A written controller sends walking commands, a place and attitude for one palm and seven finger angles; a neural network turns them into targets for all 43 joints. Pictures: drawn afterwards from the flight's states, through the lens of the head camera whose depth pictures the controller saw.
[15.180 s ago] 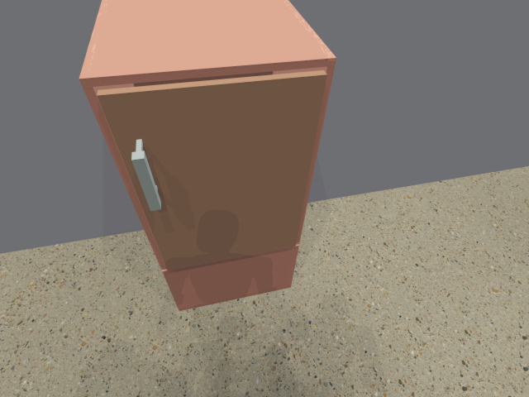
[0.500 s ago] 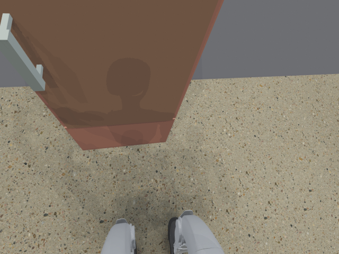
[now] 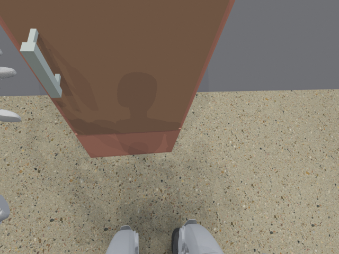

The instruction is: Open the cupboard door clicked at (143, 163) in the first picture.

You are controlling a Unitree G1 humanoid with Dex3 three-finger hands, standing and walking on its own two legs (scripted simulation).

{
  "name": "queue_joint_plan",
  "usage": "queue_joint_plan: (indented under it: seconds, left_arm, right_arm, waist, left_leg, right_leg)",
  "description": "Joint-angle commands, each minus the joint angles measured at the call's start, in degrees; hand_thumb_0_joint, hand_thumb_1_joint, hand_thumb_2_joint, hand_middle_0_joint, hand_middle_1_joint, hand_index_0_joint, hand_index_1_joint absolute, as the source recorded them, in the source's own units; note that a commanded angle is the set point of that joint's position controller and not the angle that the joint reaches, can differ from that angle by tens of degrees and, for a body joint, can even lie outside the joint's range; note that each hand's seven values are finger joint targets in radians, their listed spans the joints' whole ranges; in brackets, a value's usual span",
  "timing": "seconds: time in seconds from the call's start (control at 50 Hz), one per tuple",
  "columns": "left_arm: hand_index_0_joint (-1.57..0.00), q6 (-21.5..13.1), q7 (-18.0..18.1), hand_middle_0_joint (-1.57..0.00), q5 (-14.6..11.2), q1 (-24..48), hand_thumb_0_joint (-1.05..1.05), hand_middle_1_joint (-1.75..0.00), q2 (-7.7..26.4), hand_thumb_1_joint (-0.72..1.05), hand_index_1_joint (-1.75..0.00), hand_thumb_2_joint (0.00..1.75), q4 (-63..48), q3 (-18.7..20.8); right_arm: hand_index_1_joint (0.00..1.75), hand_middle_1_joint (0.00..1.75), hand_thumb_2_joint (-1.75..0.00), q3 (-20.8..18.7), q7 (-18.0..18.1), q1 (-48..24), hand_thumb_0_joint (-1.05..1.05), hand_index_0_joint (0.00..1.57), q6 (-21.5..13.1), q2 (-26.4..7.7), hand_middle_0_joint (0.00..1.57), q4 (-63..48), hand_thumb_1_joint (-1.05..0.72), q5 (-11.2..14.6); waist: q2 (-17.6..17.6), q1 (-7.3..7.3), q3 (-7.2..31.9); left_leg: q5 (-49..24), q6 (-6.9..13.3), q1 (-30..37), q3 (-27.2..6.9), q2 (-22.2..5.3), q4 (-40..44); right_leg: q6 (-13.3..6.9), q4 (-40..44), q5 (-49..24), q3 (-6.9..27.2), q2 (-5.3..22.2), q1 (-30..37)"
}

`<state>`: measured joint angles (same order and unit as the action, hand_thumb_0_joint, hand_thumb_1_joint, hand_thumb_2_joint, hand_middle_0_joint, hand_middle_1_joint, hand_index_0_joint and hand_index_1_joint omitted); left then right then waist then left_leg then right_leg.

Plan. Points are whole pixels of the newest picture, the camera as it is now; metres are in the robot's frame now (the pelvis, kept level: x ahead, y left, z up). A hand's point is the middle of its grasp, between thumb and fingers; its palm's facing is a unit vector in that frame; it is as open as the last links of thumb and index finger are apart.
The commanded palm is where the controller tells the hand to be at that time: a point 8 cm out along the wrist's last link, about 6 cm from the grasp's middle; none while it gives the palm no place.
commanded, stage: move the hooked fingers beside the handle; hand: left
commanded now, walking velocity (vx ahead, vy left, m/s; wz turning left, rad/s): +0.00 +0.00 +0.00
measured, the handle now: (45, 66) +0.50 +0.27 +0.07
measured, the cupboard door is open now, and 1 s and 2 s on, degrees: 0 0 0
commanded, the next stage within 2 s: slide the fingers in behind the handle in 0.16 s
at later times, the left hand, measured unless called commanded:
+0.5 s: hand (6, 85) +0.44 +0.32 +0.08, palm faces +0.08 -1.00 -0.02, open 14.0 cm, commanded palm +0.43 +0.36 +0.07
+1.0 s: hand (20, 86) +0.45 +0.30 +0.07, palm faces +0.07 -1.00 -0.02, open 14.0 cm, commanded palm +0.43 +0.33 +0.07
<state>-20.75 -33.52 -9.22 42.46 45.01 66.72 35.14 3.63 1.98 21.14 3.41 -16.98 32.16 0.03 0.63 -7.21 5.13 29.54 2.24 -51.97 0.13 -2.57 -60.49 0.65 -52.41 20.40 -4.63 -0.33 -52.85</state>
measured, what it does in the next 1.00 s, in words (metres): stands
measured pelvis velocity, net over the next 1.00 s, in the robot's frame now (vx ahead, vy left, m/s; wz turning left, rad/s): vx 0.00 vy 0.00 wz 0.00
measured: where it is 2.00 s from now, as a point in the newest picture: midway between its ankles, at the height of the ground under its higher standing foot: outside the picture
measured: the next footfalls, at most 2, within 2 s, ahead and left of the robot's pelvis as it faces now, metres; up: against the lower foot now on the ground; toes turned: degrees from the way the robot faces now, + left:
none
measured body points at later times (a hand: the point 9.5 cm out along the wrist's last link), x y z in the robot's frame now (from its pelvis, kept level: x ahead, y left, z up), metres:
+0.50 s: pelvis +0.00 -0.01 +0.00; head +0.13 +0.03 +0.43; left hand +0.43 +0.38 +0.08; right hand +0.02 -0.28 -0.10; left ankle -0.01 +0.09 -0.67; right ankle +0.04 -0.14 -0.67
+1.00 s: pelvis +0.00 +0.00 +0.00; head +0.13 +0.04 +0.43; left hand +0.44 +0.36 +0.08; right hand +0.04 -0.27 -0.10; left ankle -0.01 +0.09 -0.67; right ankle +0.04 -0.14 -0.67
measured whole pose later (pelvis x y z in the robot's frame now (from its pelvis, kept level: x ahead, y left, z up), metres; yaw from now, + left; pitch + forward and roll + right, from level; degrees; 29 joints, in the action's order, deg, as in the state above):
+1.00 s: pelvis +0.00 +0.00 +0.00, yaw +0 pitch +20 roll -4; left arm -21.3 -28.9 -9.8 41.7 39.5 63.3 30.8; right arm 3.4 2.1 21.4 3.5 -16.3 32.7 0.2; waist 0.5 -7.1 5.3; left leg 29.3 2.0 -51.0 0.4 -2.5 -59.8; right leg 0.5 -52.3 20.4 -4.2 -0.4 -52.3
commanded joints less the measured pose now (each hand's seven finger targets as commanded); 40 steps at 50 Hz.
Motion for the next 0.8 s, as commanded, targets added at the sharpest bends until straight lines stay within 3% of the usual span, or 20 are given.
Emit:
queue_joint_plan:
  seconds: [0.0,0.02,0.04,0.08,0.12,0.16,0.24,0.28,0.3,0.36,0.4,0.48,0.54,0.64,0.7,0.76,0.78]
  left_arm:
    - [-0.30,-4.4,0.3,-0.30,-1.8,22.2,0.00,-1.20,20.9,-0.50,-1.20,0.30,-12.2,2.8]
    - [-0.30,-4.2,0.3,-0.30,-1.4,22.8,0.00,-1.20,20.6,-0.50,-1.20,0.30,-12.3,2.0]
    - [-0.30,-3.9,0.4,-0.30,-1.2,22.5,0.00,-1.20,20.0,-0.50,-1.20,0.30,-11.3,1.5]
    - [-0.30,-3.5,0.9,-0.30,-0.7,22.5,0.00,-1.20,20.4,-0.50,-1.20,0.30,-10.6,1.4]
    - [-0.30,-3.7,1.3,-0.30,-0.6,22.8,0.00,-1.20,23.1,-0.50,-1.20,0.30,-12.2,3.2]
    - [-0.30,-3.7,1.4,-0.30,-0.8,22.1,0.00,-1.20,22.8,-0.50,-1.20,0.30,-13.5,3.4]
    - [-0.30,-2.8,0.9,-0.30,-1.2,18.9,0.00,-1.20,24.0,-0.50,-1.20,0.30,-10.3,4.8]
    - [-0.30,-2.4,0.4,-0.30,-1.4,18.8,0.00,-1.20,21.8,-0.50,-1.20,0.30,-10.6,3.0]
    - [-0.30,-2.7,-0.1,-0.30,-2.0,19.3,0.00,-1.20,20.3,-0.50,-1.20,0.30,-11.6,2.1]
    - [-0.30,-2.4,-0.2,-0.30,-1.9,18.8,0.00,-1.20,20.3,-0.50,-1.20,0.30,-10.8,2.1]
    - [-0.30,-2.7,-0.2,-0.30,-2.5,19.7,0.00,-1.20,17.8,-0.50,-1.20,0.30,-11.3,0.4]
    - [-0.30,-3.1,1.2,-0.30,-2.2,20.2,0.00,-1.20,18.4,-0.50,-1.20,0.30,-11.8,1.3]
    - [-0.30,-3.9,2.3,-0.30,-1.7,20.4,0.00,-1.20,19.1,-0.50,-1.20,0.30,-13.7,2.0]
    - [-0.30,-4.0,3.8,-0.30,-1.6,19.1,0.00,-1.20,19.6,-0.50,-1.20,0.30,-14.7,3.0]
    - [-0.30,-3.9,3.8,-0.30,-1.8,18.1,0.00,-1.20,16.9,-0.50,-1.20,0.30,-16.1,1.1]
    - [-0.30,-3.4,4.0,-0.30,-2.3,16.3,0.00,-1.20,16.7,-0.50,-1.20,0.30,-14.4,1.7]
    - [-0.30,-3.2,3.9,-0.30,-2.2,16.5,0.00,-1.20,14.9,-0.50,-1.20,0.30,-13.8,0.2]
  right_arm:
    - [0.30,0.30,-0.90,-4.9,1.6,9.0,0.00,0.20,-1.3,-12.0,0.20,-2.0,-0.90,0.0]
    - [0.30,0.30,-0.90,-4.7,1.5,8.9,0.00,0.20,-1.1,-11.8,0.20,-1.8,-0.90,0.2]
    - [0.30,0.30,-0.90,-4.6,1.4,8.6,0.00,0.20,-1.1,-11.7,0.20,-1.8,-0.90,0.2]
    - [0.30,0.30,-0.90,-4.5,1.6,8.6,0.00,0.20,-1.1,-11.8,0.20,-2.0,-0.90,0.2]
    - [0.30,0.30,-0.90,-4.6,1.8,8.7,0.00,0.20,-1.3,-12.0,0.20,-2.3,-0.90,0.1]
    - [0.30,0.30,-0.90,-4.6,1.6,8.7,0.00,0.20,-1.4,-11.8,0.20,-2.3,-0.90,0.2]
    - [0.30,0.30,-0.90,-4.7,1.5,8.7,0.00,0.20,-1.7,-12.0,0.20,-2.6,-0.90,0.2]
    - [0.30,0.30,-0.90,-4.3,1.4,8.6,0.00,0.20,-1.3,-11.8,0.20,-2.9,-0.90,0.5]
    - [0.30,0.30,-0.90,-4.3,1.5,8.7,0.00,0.20,-1.2,-11.5,0.20,-3.1,-0.90,0.4]
    - [0.30,0.30,-0.90,-4.6,1.4,9.1,0.00,0.20,-0.9,-11.9,0.20,-2.6,-0.90,0.4]
    - [0.30,0.30,-0.90,-4.4,1.5,9.1,0.00,0.20,-0.8,-11.6,0.20,-2.7,-0.90,0.5]
    - [0.30,0.30,-0.90,-4.7,1.6,9.2,0.00,0.20,-0.8,-11.6,0.20,-2.3,-0.90,0.4]
    - [0.30,0.30,-0.90,-4.7,1.4,9.0,0.00,0.20,-1.0,-11.3,0.20,-2.3,-0.90,0.2]
    - [0.30,0.30,-0.90,-4.9,1.2,8.7,0.00,0.20,-1.1,-11.1,0.20,-2.6,-0.90,0.2]
    - [0.30,0.30,-0.90,-4.7,1.2,8.6,0.00,0.20,-1.0,-10.7,0.20,-3.1,-0.90,0.3]
    - [0.30,0.30,-0.90,-4.8,1.0,8.4,0.00,0.20,-1.0,-10.9,0.20,-3.0,-0.90,0.4]
    - [0.30,0.30,-0.90,-4.6,1.0,8.3,0.00,0.20,-0.8,-10.7,0.20,-3.1,-0.90,0.5]
  waist:
    - [-13.5,-0.49,24.8]
    - [-15.7,-0.48,24.8]
    - [-15.7,-0.52,23.7]
    - [-12.9,-0.90,22.9]
    - [-14.6,-0.01,26.0]
    - [-15.7,0.22,27.6]
    - [-11.9,0.49,25.8]
    - [-11.3,0.14,25.2]
    - [-12.8,0.20,25.9]
    - [-10.8,-0.23,24.1]
    - [-11.4,-0.59,24.1]
    - [-10.2,-0.46,24.4]
    - [-13.8,0.35,26.6]
    - [-12.4,0.67,26.4]
    - [-13.9,0.62,25.9]
    - [-10.7,0.83,24.7]
    - [-10.5,0.23,23.9]
  left_leg:
    - [-29.9,-2.3,17.8,-3.9,0.4,7.8]
    - [-30.2,-2.6,18.9,-4.0,0.4,8.0]
    - [-28.9,-2.5,18.6,-4.0,0.4,8.1]
    - [-25.9,-1.8,16.6,-3.8,0.6,8.2]
    - [-28.2,-2.1,17.5,-4.0,0.6,8.1]
    - [-30.1,-2.0,18.3,-3.5,0.6,7.7]
    - [-27.5,-1.3,14.2,-3.0,0.7,7.8]
    - [-26.1,-0.9,13.6,-2.6,0.8,8.1]
    - [-27.8,-1.0,15.0,-2.7,0.8,8.0]
    - [-25.7,-0.9,14.1,-2.8,0.7,8.2]
    - [-25.9,-0.9,14.7,-2.9,0.8,8.1]
    - [-23.7,-0.8,13.8,-2.8,0.8,8.5]
    - [-26.5,-1.3,16.2,-2.8,0.9,8.3]
    - [-26.8,-1.2,15.4,-2.5,0.8,8.5]
    - [-29.9,-1.4,17.7,-2.6,0.7,8.9]
    - [-27.6,-1.3,15.5,-2.4,0.7,9.2]
    - [-26.0,-1.0,14.7,-2.1,0.9,9.3]
  right_leg:
    - [-2.4,2.1,-12.1,1.4,-2.7,10.7]
    - [-2.3,2.2,-11.3,1.4,-2.7,9.6]
    - [-2.3,2.3,-10.4,1.2,-2.7,8.9]
    - [-2.1,2.7,-9.8,1.5,-2.6,9.7]
    - [-2.2,2.1,-11.2,1.6,-2.5,11.3]
    - [-2.1,2.1,-13.0,1.8,-2.4,12.1]
    - [-1.9,2.3,-13.6,2.0,-2.6,14.7]
    - [-1.7,2.7,-13.5,2.2,-2.6,14.8]
    - [-2.0,2.4,-14.3,2.1,-2.7,14.4]
    - [-1.8,2.9,-12.7,2.0,-2.7,13.2]
    - [-2.1,2.7,-12.5,1.9,-2.8,12.2]
    - [-1.8,3.1,-11.2,2.2,-2.6,12.8]
    - [-2.1,2.6,-12.5,2.3,-2.6,13.3]
    - [-1.9,2.8,-13.8,2.4,-2.6,15.3]
    - [-2.1,2.8,-14.7,1.9,-2.8,14.3]
    - [-1.9,3.3,-14.4,2.0,-2.7,15.8]
    - [-1.8,3.4,-13.8,2.1,-2.7,15.3]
